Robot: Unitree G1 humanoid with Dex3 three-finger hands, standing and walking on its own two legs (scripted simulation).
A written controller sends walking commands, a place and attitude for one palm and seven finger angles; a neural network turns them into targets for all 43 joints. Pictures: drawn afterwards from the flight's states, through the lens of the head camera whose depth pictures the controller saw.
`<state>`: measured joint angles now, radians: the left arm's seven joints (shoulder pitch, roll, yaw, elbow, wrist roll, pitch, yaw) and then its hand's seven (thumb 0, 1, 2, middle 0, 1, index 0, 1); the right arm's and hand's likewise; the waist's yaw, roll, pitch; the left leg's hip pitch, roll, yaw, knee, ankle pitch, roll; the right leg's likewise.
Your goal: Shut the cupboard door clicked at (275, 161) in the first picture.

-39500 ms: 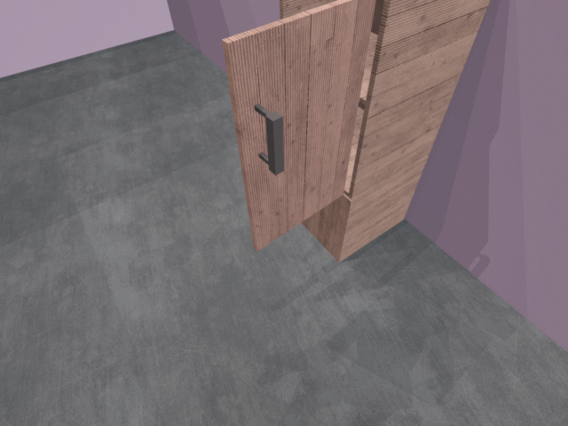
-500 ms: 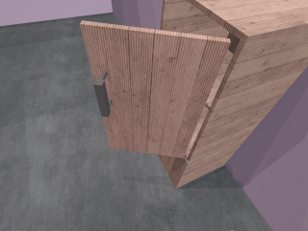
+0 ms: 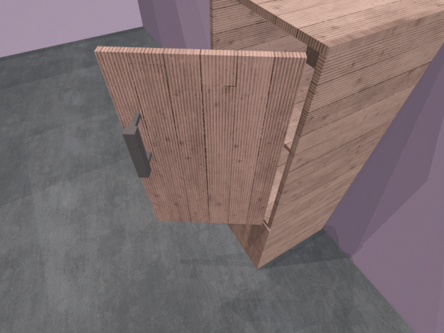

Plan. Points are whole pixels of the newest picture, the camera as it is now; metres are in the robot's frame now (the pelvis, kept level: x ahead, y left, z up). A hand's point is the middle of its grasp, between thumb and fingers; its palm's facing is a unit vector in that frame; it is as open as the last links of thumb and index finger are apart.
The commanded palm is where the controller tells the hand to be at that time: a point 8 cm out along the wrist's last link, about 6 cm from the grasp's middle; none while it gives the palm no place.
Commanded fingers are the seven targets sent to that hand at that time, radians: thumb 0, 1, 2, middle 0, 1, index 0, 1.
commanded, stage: come to a stop and stand still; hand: left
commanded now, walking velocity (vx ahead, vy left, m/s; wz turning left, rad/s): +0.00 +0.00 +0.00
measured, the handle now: (140, 146) +0.47 +0.20 +0.05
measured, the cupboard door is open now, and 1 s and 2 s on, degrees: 58 58 58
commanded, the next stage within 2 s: look again from close up in 0.58 s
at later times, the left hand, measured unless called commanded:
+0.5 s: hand out of the picture +0.02 +0.15 -0.18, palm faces +0.01 -0.98 -0.19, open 7.3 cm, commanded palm none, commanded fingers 0.00 0.90 0.90 -0.20 -0.30 -0.20 -0.30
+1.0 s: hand out of the picture +0.01 +0.18 -0.17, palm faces +0.00 -0.98 -0.20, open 7.4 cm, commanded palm none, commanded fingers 0.00 0.90 0.90 -0.20 -0.30 -0.20 -0.30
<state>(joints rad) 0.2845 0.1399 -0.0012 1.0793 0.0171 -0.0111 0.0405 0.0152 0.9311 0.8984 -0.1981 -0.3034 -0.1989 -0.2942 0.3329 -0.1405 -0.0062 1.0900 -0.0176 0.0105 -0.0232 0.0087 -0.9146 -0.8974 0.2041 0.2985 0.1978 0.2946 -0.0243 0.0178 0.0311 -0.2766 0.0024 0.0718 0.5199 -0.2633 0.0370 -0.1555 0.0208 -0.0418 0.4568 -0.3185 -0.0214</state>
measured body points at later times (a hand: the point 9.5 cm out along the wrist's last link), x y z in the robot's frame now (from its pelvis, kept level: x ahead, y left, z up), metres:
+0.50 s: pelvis +0.02 -0.02 +0.00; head +0.03 -0.02 +0.45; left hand +0.03 +0.20 -0.16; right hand +0.04 -0.25 -0.16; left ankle +0.01 +0.09 -0.74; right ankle -0.05 -0.11 -0.74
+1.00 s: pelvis +0.01 +0.00 +0.00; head +0.03 +0.01 +0.45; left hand +0.01 +0.23 -0.16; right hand +0.04 -0.23 -0.15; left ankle +0.01 +0.09 -0.74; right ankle -0.05 -0.11 -0.74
